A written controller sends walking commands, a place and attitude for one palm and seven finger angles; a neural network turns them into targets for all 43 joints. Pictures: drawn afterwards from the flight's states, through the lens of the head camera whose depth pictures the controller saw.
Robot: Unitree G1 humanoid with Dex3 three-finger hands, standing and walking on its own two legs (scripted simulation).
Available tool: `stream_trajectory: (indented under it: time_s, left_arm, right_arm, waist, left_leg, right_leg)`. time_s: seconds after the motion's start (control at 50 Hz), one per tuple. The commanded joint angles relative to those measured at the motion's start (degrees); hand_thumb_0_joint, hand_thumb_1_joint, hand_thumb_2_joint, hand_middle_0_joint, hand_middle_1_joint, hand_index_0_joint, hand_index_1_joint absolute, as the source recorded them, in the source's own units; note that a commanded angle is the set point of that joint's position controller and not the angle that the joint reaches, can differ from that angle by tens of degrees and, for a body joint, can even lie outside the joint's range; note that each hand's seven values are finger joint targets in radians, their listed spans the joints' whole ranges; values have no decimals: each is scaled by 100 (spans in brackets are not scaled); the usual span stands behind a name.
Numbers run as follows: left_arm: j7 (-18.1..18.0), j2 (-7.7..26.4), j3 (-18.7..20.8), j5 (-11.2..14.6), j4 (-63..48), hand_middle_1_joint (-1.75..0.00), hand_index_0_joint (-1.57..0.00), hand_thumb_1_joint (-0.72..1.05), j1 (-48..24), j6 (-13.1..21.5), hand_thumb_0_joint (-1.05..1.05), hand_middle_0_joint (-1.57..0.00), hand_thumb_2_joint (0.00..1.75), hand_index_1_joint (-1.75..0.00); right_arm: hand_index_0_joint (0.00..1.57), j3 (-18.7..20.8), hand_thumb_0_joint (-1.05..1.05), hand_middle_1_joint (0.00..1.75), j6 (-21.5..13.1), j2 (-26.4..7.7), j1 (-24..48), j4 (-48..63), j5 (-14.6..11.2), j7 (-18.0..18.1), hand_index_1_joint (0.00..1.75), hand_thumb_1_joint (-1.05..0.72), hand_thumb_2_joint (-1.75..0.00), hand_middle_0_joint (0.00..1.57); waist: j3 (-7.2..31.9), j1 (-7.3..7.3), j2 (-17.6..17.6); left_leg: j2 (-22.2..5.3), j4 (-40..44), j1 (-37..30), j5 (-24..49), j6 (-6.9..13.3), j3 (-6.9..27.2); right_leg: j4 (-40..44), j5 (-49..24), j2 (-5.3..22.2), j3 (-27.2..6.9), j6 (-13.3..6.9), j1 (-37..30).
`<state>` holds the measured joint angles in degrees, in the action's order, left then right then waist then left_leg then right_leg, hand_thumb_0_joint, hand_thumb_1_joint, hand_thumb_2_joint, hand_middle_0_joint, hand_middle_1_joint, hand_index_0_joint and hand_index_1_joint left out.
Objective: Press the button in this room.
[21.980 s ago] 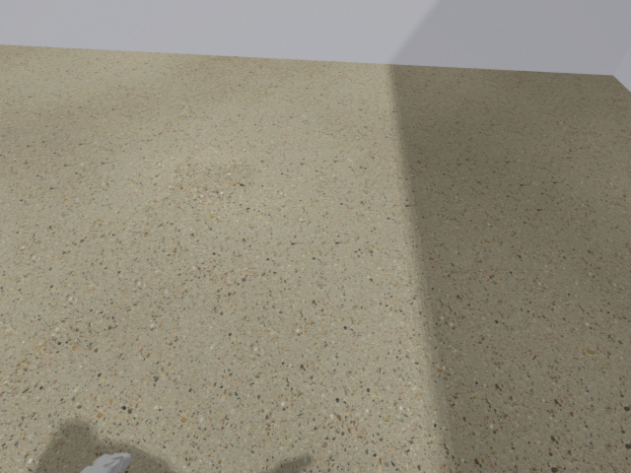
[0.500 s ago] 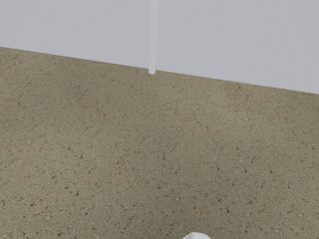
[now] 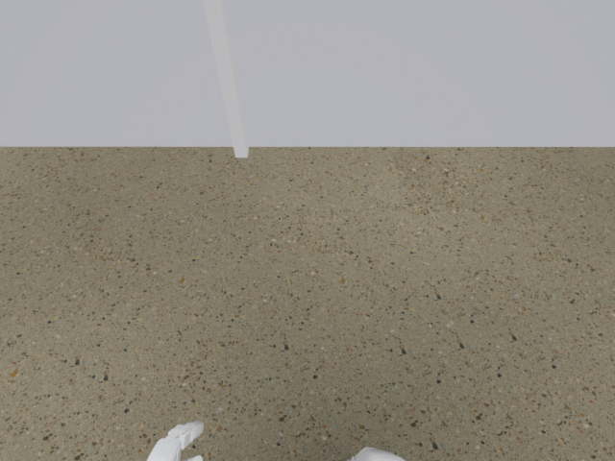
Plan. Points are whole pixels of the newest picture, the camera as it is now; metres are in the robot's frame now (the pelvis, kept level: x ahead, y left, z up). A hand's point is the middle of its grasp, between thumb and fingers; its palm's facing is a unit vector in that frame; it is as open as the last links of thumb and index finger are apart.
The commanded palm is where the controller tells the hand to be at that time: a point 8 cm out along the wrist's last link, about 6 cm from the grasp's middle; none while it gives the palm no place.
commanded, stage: turn or walk to find it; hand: left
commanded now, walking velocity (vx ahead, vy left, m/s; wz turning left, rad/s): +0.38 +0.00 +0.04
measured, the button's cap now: out of the picture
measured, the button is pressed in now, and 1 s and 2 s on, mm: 0 0 0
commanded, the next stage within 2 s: stand and wait in 0.74 s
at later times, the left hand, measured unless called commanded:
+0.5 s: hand out of the picture +0.09 +0.19 -0.17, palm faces +0.16 -0.98 -0.10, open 7.3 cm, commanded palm none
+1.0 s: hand (215, 255) +0.51 +0.19 -0.15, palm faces -0.08 -0.97 -0.22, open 7.3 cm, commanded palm none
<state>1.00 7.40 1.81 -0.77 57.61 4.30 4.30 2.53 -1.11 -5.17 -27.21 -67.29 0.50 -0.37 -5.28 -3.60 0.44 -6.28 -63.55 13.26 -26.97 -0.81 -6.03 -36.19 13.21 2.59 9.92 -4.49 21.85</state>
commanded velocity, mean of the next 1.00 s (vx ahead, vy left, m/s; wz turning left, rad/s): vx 0.31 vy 0.00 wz -0.02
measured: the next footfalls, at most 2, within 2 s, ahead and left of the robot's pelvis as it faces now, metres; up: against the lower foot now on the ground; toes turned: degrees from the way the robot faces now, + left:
left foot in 0.46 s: +0.29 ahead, +0.16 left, +0.00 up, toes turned +13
right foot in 1.00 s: +0.51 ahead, -0.08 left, +0.00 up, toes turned -11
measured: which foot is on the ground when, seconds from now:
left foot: up 0.00-0.44, down 0.46-1.00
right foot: down 0.00-0.46, up 0.48-0.98, down 1.00-1.00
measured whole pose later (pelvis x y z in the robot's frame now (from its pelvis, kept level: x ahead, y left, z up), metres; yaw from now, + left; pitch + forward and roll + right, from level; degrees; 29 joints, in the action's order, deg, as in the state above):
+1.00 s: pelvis +0.37 +0.02 +0.00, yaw -2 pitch -1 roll +2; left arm 1.0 9.8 2.3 -1.2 57.2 4.8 1.9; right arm 2.7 -2.5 -6.1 -27.3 -66.6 1.4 0.4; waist -4.0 -3.6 0.3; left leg -5.1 -28.0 0.2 -24.6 -3.4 -14.2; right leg -34.0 9.2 4.4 7.7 -0.7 23.9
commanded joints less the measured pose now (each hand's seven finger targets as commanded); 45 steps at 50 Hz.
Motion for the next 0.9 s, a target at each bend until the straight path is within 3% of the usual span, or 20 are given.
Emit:
stream_trajectory:
  time_s: [0.0,0.04,0.08,0.16,0.28,0.34,0.38,0.4,0.42,0.44,0.46,0.48,0.52,0.54,0.6,0.64,0.7,0.76,0.82,0.88]
  left_arm:
    - [-179,900,230,42,179,-30,-20,90,1049,17,0,-20,90,-30]
    - [-176,656,149,0,266,-30,-20,90,1060,71,0,-20,90,-30]
    - [-191,488,170,-61,204,-30,-20,90,1239,117,0,-20,90,-30]
    - [-176,717,146,-37,275,-30,-20,90,1257,157,0,-20,90,-30]
    - [-166,962,135,-32,496,-30,-20,90,1768,159,0,-20,90,-30]
    - [-173,1063,158,-52,597,-30,-20,90,1929,112,0,-20,90,-30]
    - [-168,1113,166,-45,634,-30,-20,90,1920,72,0,-20,90,-30]
    - [-171,1102,172,-37,648,-30,-20,90,1862,66,0,-20,90,-30]
    - [-160,1042,156,-10,598,-30,-20,90,1782,68,0,-20,90,-30]
    - [-111,736,111,33,492,-30,-20,90,1954,67,0,-20,90,-30]
    - [-77,643,35,27,294,-30,-20,90,1685,107,0,-20,90,-30]
    - [-117,783,89,-7,279,-30,-20,90,1436,71,0,-20,90,-30]
    - [-48,632,138,-12,299,-30,-20,90,1064,-2,0,-20,90,-30]
    - [-22,552,148,-55,338,-30,-20,90,1062,-45,0,-20,90,-30]
    - [-18,298,153,-84,416,-30,-20,90,1411,-223,0,-20,90,-30]
    - [-20,257,192,-100,316,-30,-20,90,1429,-331,0,-20,90,-30]
    - [13,366,234,-88,109,-30,-20,90,1060,-384,0,-20,90,-30]
    - [18,396,193,-80,-112,-30,-20,90,578,-390,0,-20,90,-30]
    - [-9,330,97,-39,-305,-30,-20,90,58,-335,0,-20,90,-30]
    - [-28,380,97,-32,-330,-30,-20,90,27,-284,0,-20,90,-30]
  right_arm:
    - [20,140,0,30,-137,-480,418,583,53,39,30,-90,-90,20]
    - [20,125,0,30,-33,-373,216,510,96,21,30,-90,-90,20]
    - [20,147,0,30,18,-390,313,624,135,-3,30,-90,-90,20]
    - [20,166,0,30,44,-547,974,911,124,-93,30,-90,-90,20]
    - [20,79,0,30,-53,-640,2248,1366,105,-195,30,-90,-90,20]
    - [20,72,0,30,-107,-703,2467,1465,104,-197,30,-90,-90,20]
    - [20,81,0,30,-147,-811,2261,1411,111,-167,30,-90,-90,20]
    - [20,125,0,30,-192,-930,1801,1282,132,-130,30,-90,-90,20]
    - [20,189,0,30,-243,-1176,956,1009,163,-84,30,-90,-90,20]
    - [20,348,0,30,-296,-1798,108,796,222,-17,30,-90,-90,20]
    - [20,420,0,30,-256,-2175,-423,639,139,34,30,-90,-90,20]
    - [20,381,0,30,-223,-1954,-203,591,103,66,30,-90,-90,20]
    - [20,270,0,30,-260,-1510,549,807,89,88,30,-90,-90,20]
    - [20,206,0,30,-297,-1267,728,820,99,86,30,-90,-90,20]
    - [20,133,0,30,-377,-962,769,724,61,109,30,-90,-90,20]
    - [20,153,0,30,-391,-860,751,799,65,111,30,-90,-90,20]
    - [20,131,0,30,-411,-868,594,718,44,123,30,-90,-90,20]
    - [20,125,0,30,-413,-916,346,627,47,149,30,-90,-90,20]
    - [20,120,0,30,-380,-965,81,482,91,156,30,-90,-90,20]
    - [20,181,0,30,-311,-1077,-24,390,107,150,30,-90,-90,20]
  waist:
    - [283,456,-164]
    - [156,260,-451]
    - [180,261,-725]
    - [-54,244,-789]
    - [-254,583,-483]
    - [-190,652,-436]
    - [0,503,-387]
    - [265,273,-173]
    - [810,-100,199]
    - [1582,-355,1324]
    - [1731,-498,1871]
    - [1496,-412,1437]
    - [600,-117,610]
    - [290,33,447]
    - [166,357,564]
    - [33,435,538]
    - [-200,459,643]
    - [-252,373,473]
    - [-271,220,565]
    - [-31,156,772]
  left_leg:
    - [-374,-1032,1956,1019,68,582]
    - [-350,-677,1757,1244,-29,465]
    - [-380,-378,1814,1340,-103,403]
    - [-433,407,2176,1749,-212,367]
    - [-287,2156,2073,1833,-175,69]
    - [-168,2616,1715,1518,-50,-65]
    - [14,2979,1128,1378,21,-261]
    - [139,3305,276,1451,69,-324]
    - [71,3633,-1130,1799,196,-198]
    - [-1225,3863,-2679,2002,632,1439]
    - [-2152,4321,-3254,2803,1107,2638]
    - [-2137,4501,-2804,2463,1172,2384]
    - [-1869,4825,-1563,2118,997,1840]
    - [-1643,4969,-1033,2149,812,1421]
    - [-1195,5244,-417,2118,592,635]
    - [-1128,5483,-209,1789,655,430]
    - [-1100,5618,-315,1793,746,393]
    - [-1121,5426,-772,2766,906,266]
    - [-1036,5005,-937,4381,850,-52]
    - [-1159,4648,-1130,4357,779,-94]
  right_leg:
    - [2349,-95,1760,-2001,-302,-1259]
    - [2465,-408,1454,-1357,-180,-842]
    - [2537,-465,1403,-1216,-259,-745]
    - [2751,-370,1345,-1003,-351,-884]
    - [2644,-921,1416,-940,-398,-1588]
    - [2380,-1306,1533,-980,-399,-1919]
    - [1962,-1744,1472,-845,-324,-1991]
    - [1257,-2223,1343,-685,-215,-1751]
    - [57,-2375,987,-314,16,-1184]
    - [-1547,-765,336,53,351,135]
    - [-2905,1902,-83,-234,441,1278]
    - [-3432,1875,164,-712,358,1465]
    - [-3631,1071,547,-860,403,1580]
    - [-3490,793,615,-877,431,1371]
    - [-3347,114,579,-796,520,1044]
    - [-3390,-295,609,-829,593,1277]
    - [-3194,-654,677,-899,663,1756]
    - [-2402,-636,698,-788,741,1971]
    - [-1023,-507,526,-504,675,1406]
    - [-271,-178,325,-331,500,707]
